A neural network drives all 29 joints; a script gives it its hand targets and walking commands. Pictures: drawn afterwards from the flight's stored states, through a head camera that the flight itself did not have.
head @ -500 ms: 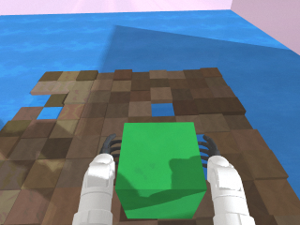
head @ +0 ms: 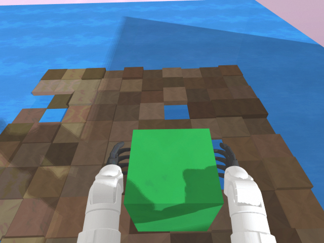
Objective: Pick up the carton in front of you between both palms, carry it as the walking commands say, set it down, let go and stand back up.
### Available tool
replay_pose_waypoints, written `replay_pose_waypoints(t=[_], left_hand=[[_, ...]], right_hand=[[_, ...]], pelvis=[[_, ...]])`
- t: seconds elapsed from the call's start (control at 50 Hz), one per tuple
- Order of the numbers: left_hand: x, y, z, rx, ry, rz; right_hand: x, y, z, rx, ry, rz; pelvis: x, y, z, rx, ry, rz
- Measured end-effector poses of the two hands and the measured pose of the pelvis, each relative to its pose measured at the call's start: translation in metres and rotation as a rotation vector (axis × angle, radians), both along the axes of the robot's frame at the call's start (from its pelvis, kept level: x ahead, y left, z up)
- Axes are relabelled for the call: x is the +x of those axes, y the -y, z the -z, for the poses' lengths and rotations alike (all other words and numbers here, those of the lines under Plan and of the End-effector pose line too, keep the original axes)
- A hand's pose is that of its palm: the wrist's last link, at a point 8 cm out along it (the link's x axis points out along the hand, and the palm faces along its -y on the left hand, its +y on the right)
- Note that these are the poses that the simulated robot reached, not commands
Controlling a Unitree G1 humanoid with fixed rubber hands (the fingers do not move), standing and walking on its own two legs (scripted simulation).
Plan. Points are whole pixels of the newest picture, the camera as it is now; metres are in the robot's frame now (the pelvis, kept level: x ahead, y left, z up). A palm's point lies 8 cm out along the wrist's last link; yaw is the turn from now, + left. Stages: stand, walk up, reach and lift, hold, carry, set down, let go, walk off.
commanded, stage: carry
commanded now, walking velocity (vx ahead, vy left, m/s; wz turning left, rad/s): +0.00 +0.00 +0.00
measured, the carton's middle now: (171, 182) +0.31 +0.00 -0.05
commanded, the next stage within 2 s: none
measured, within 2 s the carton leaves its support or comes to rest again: neither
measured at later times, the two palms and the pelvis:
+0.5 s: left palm (119, 171) +0.29 +0.13 +0.05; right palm (238, 174) +0.29 -0.16 +0.04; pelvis -0.01 -0.01 +0.00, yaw +0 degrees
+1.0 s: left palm (120, 170) +0.29 +0.13 +0.05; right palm (238, 172) +0.29 -0.17 +0.04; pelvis +0.00 -0.02 +0.00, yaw +0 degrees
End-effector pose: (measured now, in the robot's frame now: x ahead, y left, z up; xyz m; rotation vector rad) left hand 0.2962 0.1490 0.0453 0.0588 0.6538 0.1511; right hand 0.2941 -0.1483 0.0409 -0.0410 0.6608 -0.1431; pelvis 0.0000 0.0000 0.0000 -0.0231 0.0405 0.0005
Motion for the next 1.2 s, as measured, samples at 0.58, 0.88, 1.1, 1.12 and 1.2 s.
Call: replay_pose_waypoints(t=[0.58,0.88,1.1,1.12,1.2], left_hand=[[-0.005,0.017,-0.004,0.008,-0.006,0.005],[-0.001,0.016,0.0,-0.003,0.002,-0.006],[-0.005,0.018,-0.002,0.003,-0.001,-0.002],[-0.006,0.019,-0.002,0.002,0.0,-0.001],[-0.007,0.02,-0.004,0.002,0.003,0.0]], right_hand=[[-0.007,0.017,-0.001,0.0,-0.005,0.004],[0.0,0.016,-0.002,-0.004,0.002,-0.003],[-0.005,0.018,-0.001,-0.003,0.0,-0.001],[-0.006,0.018,-0.002,-0.003,0.0,-0.001],[-0.008,0.019,-0.004,-0.005,0.004,0.001]], pelvis=[[-0.005,0.015,0.0,0.005,0.017,-0.003],[-0.001,0.017,0.0,0.005,0.006,-0.002],[-0.004,0.018,0.0,0.004,0.014,-0.004],[-0.004,0.019,0.0,0.004,0.015,-0.004],[-0.006,0.019,0.0,0.004,0.02,-0.003]])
